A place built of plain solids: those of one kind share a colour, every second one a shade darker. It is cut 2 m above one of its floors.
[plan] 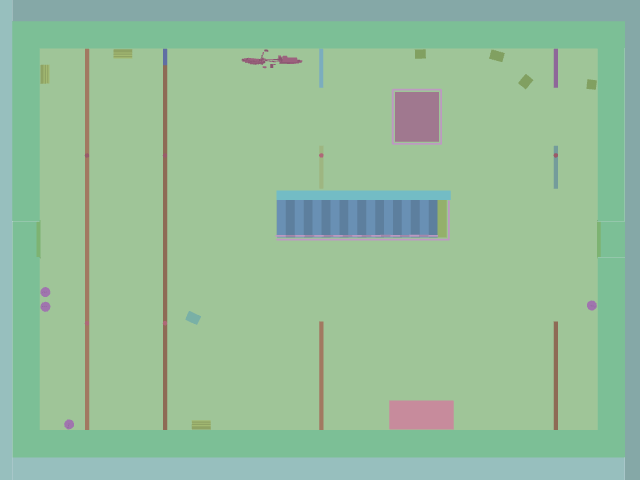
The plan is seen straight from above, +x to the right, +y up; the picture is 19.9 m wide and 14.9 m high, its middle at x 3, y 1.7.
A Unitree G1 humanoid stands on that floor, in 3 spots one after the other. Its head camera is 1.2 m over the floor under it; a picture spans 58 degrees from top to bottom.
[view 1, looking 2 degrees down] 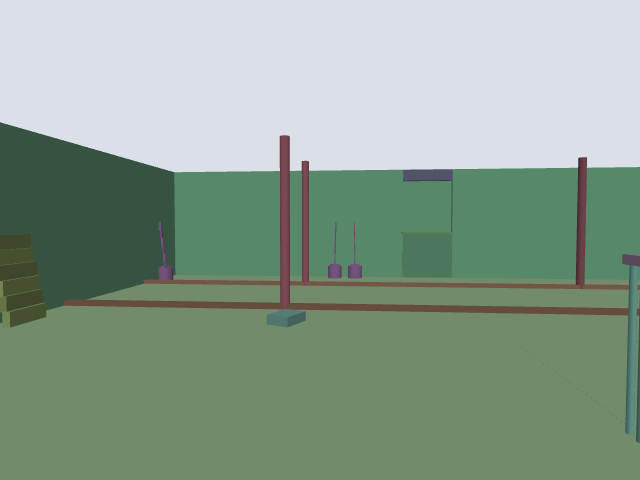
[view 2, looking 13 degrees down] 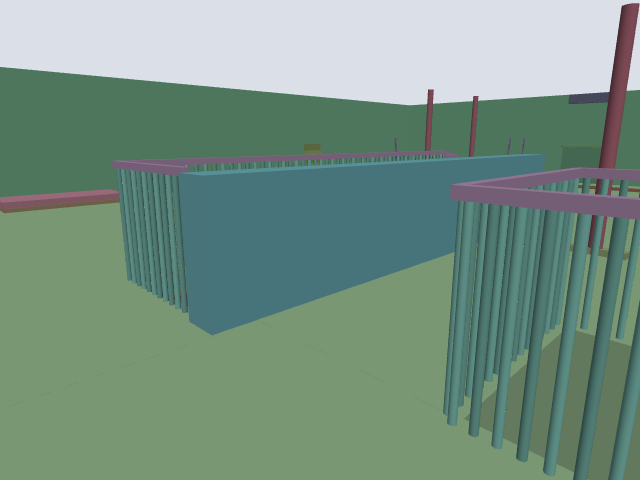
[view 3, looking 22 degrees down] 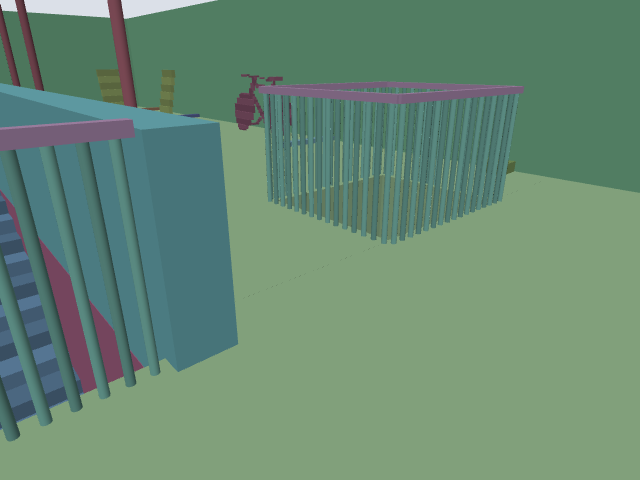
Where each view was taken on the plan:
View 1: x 4.29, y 0.15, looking -175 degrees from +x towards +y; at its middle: wall_loft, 10.04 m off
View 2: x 8.32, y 5.53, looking -134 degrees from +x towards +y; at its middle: wall_hole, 3.26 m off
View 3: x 8.56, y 2.40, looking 138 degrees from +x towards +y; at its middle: floor_loft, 3.20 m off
